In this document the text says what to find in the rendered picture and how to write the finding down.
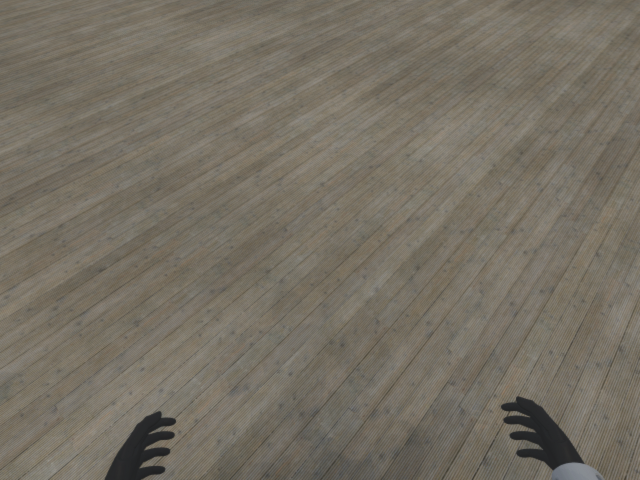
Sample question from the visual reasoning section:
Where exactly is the right robot hand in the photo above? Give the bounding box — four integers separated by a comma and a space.
501, 396, 584, 470

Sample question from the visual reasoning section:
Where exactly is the left robot hand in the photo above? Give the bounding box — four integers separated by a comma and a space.
104, 411, 176, 480

